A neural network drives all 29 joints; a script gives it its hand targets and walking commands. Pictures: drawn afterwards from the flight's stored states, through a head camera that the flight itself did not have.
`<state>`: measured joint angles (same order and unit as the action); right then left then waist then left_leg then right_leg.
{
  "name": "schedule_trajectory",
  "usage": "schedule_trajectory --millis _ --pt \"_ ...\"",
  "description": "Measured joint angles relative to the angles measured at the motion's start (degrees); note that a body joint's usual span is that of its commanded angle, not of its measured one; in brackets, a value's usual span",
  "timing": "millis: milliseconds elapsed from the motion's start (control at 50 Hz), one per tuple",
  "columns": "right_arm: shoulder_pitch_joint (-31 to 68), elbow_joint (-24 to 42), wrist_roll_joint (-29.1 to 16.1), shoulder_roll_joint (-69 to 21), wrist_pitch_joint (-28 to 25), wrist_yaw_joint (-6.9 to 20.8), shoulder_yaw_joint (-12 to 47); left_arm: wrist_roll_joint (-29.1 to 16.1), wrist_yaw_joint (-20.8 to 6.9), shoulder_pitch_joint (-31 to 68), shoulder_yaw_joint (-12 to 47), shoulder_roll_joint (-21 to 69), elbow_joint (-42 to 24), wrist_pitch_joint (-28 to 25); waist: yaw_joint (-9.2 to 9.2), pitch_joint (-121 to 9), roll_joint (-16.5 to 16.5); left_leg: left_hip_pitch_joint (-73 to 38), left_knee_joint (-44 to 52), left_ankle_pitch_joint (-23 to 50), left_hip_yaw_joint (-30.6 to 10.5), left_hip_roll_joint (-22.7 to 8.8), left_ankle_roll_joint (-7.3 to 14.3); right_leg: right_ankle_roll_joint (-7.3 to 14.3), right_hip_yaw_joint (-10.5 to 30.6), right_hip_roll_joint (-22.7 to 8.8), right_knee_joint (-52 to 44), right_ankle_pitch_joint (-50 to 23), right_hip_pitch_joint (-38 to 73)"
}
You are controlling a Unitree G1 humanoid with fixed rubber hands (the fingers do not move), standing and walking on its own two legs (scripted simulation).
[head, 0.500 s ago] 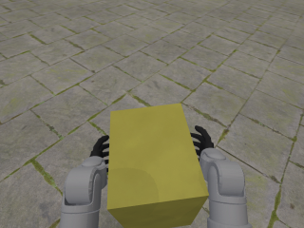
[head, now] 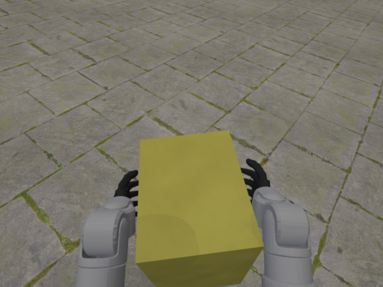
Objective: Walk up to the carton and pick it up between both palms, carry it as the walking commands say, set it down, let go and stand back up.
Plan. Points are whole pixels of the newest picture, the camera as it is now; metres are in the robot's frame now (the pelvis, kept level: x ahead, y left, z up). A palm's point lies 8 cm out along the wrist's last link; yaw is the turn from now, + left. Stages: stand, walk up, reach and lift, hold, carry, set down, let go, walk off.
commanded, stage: carry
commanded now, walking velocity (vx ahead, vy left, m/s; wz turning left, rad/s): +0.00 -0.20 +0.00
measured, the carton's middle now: (193, 217) +0.28 -0.01 +0.02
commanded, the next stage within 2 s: none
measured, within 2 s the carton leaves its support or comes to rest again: neither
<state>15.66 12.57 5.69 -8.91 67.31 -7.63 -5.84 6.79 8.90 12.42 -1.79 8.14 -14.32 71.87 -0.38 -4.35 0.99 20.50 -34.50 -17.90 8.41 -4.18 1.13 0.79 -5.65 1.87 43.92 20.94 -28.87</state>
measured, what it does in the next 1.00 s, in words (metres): steps to the right: right foot, then left foot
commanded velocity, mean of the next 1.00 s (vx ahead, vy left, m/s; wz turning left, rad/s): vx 0.00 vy -0.18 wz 0.00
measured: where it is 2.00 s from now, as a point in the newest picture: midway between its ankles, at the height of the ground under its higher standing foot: outside the picture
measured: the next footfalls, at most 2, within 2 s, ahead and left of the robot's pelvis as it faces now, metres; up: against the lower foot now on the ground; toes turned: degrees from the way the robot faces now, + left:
right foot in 0.18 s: +0.03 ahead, -0.19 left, +0.00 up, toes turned -5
left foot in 0.44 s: -0.03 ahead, -0.02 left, +0.00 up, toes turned +10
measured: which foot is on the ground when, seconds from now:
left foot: down 0.00-0.18, up 0.20-0.42, down 0.44-0.68, up 0.70-0.92, down 0.94-1.00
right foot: up 0.00-0.16, down 0.18-0.46, up 0.48-0.66, down 0.68-1.00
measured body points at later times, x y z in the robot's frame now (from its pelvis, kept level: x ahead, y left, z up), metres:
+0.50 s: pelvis -0.07 -0.13 +0.00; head -0.05 -0.12 +0.45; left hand +0.23 +0.00 +0.06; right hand +0.24 -0.27 +0.08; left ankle -0.07 -0.03 -0.73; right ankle -0.02 -0.20 -0.72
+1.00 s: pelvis -0.13 -0.26 +0.00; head -0.11 -0.24 +0.45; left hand +0.16 -0.13 +0.06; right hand +0.17 -0.39 +0.08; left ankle -0.15 -0.16 -0.73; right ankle -0.07 -0.31 -0.73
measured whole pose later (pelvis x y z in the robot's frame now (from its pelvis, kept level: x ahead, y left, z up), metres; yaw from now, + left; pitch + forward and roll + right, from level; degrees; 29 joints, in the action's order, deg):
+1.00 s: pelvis -0.13 -0.26 +0.00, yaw +1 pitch +4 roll +0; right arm 15.2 14.0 5.4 -8.8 67.0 -7.8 -6.5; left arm 6.8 8.9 13.7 -1.6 8.4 -13.8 71.3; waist -1.1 -3.2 2.0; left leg 18.9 -34.1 -18.7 8.7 -2.5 1.1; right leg 3.5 -8.5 1.9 32.0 12.0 -25.4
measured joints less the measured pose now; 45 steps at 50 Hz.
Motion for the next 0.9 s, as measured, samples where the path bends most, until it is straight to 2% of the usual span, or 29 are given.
schedule_trajectory --millis 40,80,140,180,220,260,300,340,380,420,440,460,480,520,560,600,640,680,720,760,780,840,900 --pt "-0.19 0.17 0.09 0.02 0.2 0.07 0.11 -0.24 0.12 -0.17 0.09 -0.06 -0.13 0.14 0.62 0.39 -0.7 -0.25 1.4 1.05 -0.38 -1.13 -0.83 -1.16 2.03 -0.62 5.23 0.92 -0.96" --pt "-0.17 1.23 0.3 0.0 0.28 0.11 0.2 -0.66 0.33 0.23 -0.11 0.03 -0.68 0.04 1.13 0.82 -1.46 0.17 2.28 2.27 -0.96 -2.26 -1.83 -1.95 3.19 -1.98 4.03 0.4 -0.07" --pt "0.54 2.86 0.92 -0.18 0.3 0.12 0.49 -1.18 0.45 1.16 -0.9 0.2 -1.86 -0.3 1.64 1.36 -2.87 1.85 1.68 3.21 -2.06 -4.44 -3.62 -2.39 2.84 -3.26 -4.96 -0.45 3.96" --pt "1.08 3.45 1.4 -0.29 0.38 0.15 0.54 -1.42 0.42 1.78 -1.4 0.33 -2.09 -0.54 1.99 1.36 -3.44 3.34 -0.03 3.03 -2.75 -5.79 -5.13 -2.2 1.38 -3.51 -13.91 -5.52 7.84" --pt "1.07 3.48 1.62 -0.23 0.44 0.21 -0.18 -1.45 0.32 2.07 -1.01 0.47 -0.86 -1.2 1.77 1.74 -5.32 4.99 -2.94 0.0 -4.38 -7.18 -5.67 -0.98 0.04 -1.76 -14.24 -9.21 7.45" --pt "0.1 3.34 1.41 0.0 0.72 0.24 -0.8 -1.18 0.22 2.3 -0.21 0.52 0.76 -1.09 1.31 1.66 -4.43 7.24 -10.24 -10.58 -4.72 -5.29 -5.29 0.55 -0.2 -2.03 -12.59 -7.97 6.12" --pt "-0.58 3.39 0.99 0.17 0.95 0.14 -1.2 -0.96 0.17 2.47 0.31 0.57 1.55 -0.77 0.54 1.9 -3.51 8.66 -16.92 -13.8 -4.0 -3.37 -4.59 1.61 -0.46 -2.24 -12.3 -7.62 5.63" --pt "-0.81 4.1 0.48 0.24 1.0 -0.14 -1.36 -0.82 0.13 2.68 0.54 0.62 1.29 -0.66 -0.18 2.11 -2.86 8.32 -18.07 -12.87 -2.76 -1.97 -4.24 2.46 -0.89 -1.99 -12.22 -7.99 5.09" --pt "-0.5 4.69 0.09 0.17 0.78 -0.3 -1.63 -0.6 0.12 2.98 0.6 0.69 0.59 -0.75 -0.63 2.05 -2.46 6.56 -15.15 -11.6 -1.83 -0.72 -3.95 3.21 -1.43 -1.27 -11.93 -8.35 4.35" --pt "0.05 4.65 -0.18 0.03 0.45 -0.3 -1.83 -0.19 0.09 3.09 0.54 0.73 -0.07 -0.77 -0.89 1.68 -2.24 2.92 -7.47 -7.84 -0.82 0.32 -3.51 3.86 -2.05 -0.23 -11.31 -8.47 3.59" --pt "0.26 4.29 -0.2 -0.05 0.27 -0.26 -1.78 0.0 0.04 2.99 0.44 0.68 -0.22 -0.78 -1.1 1.33 -2.04 1.12 -2.88 -3.62 -0.47 0.57 -2.32 4.1 -2.47 0.22 -10.81 -8.38 3.17" --pt "0.14 3.29 -0.19 -0.07 -0.21 -0.21 -1.28 0.12 -0.01 2.55 0.13 0.55 -0.15 -0.82 -1.06 1.21 -0.56 0.5 -1.28 -0.96 -0.09 1.05 -0.83 3.78 -2.22 -0.14 -10.22 -8.16 2.93" --pt "-0.09 2.28 -0.14 -0.01 -0.36 -0.17 -0.66 0.1 -0.06 1.65 0.03 0.34 -0.13 -0.71 -0.88 0.79 0.29 0.27 -0.69 -0.18 0.15 1.09 -0.15 2.36 -1.8 -0.32 -8.97 -6.48 2.51" --pt "-0.14 1.09 -0.12 0.03 0.02 -0.09 -0.03 -0.03 -0.01 0.2 0.16 0.05 -0.51 -0.22 -0.25 0.47 -0.13 0.03 0.15 0.13 0.18 -0.07 -0.16 0.09 -0.02 -0.01 -1.45 -0.29 0.45" --pt "-0.16 0.85 -0.03 0.01 0.22 0.01 0.11 -0.2 0.11 -0.02 0.13 -0.03 -0.65 0.09 0.46 0.73 -0.77 -0.33 1.47 1.01 -0.13 -1.27 -1.13 -1.18 1.85 -0.58 3.39 0.85 -0.4" --pt "0.02 1.54 0.36 -0.05 0.42 0.03 0.26 -0.63 0.21 0.39 -0.29 0.07 -0.87 0.01 1.01 1.09 -1.57 0.05 2.02 2.02 -0.82 -2.5 -2.3 -1.81 2.9 -1.86 1.13 0.13 0.95" --pt "0.63 2.6 0.86 -0.2 0.61 0.02 0.32 -1.12 0.31 1.09 -0.84 0.18 -1.45 -0.23 1.44 1.51 -2.72 1.16 1.15 2.38 -1.73 -4.03 -3.56 -2.13 2.56 -2.87 -5.33 -1.28 3.91" --pt "1.19 3.39 1.34 -0.32 0.6 0.05 0.37 -1.42 0.35 1.84 -1.41 0.35 -1.84 -0.54 2.02 1.7 -3.45 2.51 -0.77 2.03 -2.49 -5.55 -5.05 -2.08 1.22 -3.2 -13.21 -6.95 7.3" --pt "1.23 3.08 1.56 -0.28 0.43 0.15 -0.27 -1.36 0.27 2.42 -1.33 0.55 -0.55 -1.02 1.89 2.1 -4.87 3.94 -3.59 -1.43 -3.93 -6.85 -5.88 -0.53 -0.12 -1.62 -13.04 -9.15 6.89" --pt "0.5 2.69 1.43 -0.11 0.68 0.18 -0.99 -1.11 0.21 2.94 -0.84 0.67 1.25 -0.81 1.42 2.06 -3.85 6.13 -10.7 -11.12 -4.31 -5.2 -5.53 1.18 -0.46 -1.82 -11.78 -7.94 5.79" --pt "0.23 2.75 1.26 -0.04 0.86 0.14 -1.31 -1.03 0.19 3.13 -0.56 0.72 1.78 -0.68 1.06 2.2 -3.34 7.0 -14.29 -13.43 -4.17 -4.25 -5.16 1.8 -0.64 -1.93 -11.67 -7.74 5.55" --pt "-0.18 3.71 0.65 0.09 0.96 -0.06 -1.83 -0.75 0.14 3.37 0.15 0.79 1.75 -0.69 -0.09 2.39 -2.49 7.41 -18.19 -13.37 -2.69 -2.11 -4.5 3.09 -1.39 -1.58 -11.95 -8.41 4.74" --pt "0.04 4.15 0.09 0.03 0.46 -0.15 -2.06 -0.27 0.1 3.48 0.35 0.82 0.86 -0.81 -0.71 2.13 -2.07 4.61 -13.19 -11.68 -1.42 -0.32 -3.9 4.14 -2.31 -0.33 -12.01 -9.21 3.67"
